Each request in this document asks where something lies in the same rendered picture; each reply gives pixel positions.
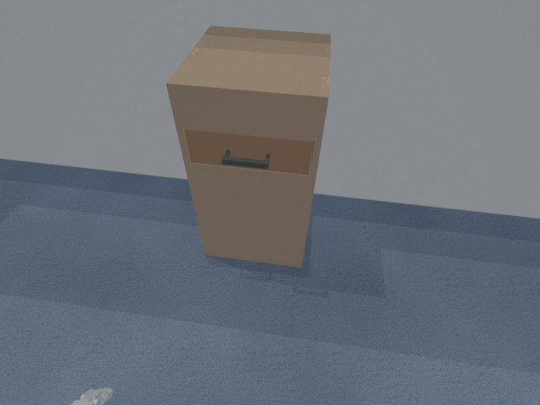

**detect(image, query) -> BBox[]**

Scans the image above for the drawer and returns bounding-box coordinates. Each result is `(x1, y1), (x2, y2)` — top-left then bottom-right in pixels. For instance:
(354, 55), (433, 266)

(185, 128), (313, 175)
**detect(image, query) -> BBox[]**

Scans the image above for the cabinet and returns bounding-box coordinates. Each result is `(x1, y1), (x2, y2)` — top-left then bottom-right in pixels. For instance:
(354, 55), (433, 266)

(166, 26), (331, 267)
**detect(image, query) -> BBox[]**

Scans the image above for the left robot hand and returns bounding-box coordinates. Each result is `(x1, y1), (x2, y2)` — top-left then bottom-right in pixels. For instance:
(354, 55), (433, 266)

(71, 388), (113, 405)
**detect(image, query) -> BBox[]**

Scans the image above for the handle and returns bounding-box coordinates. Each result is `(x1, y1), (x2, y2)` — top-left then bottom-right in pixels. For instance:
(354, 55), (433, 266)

(222, 149), (270, 169)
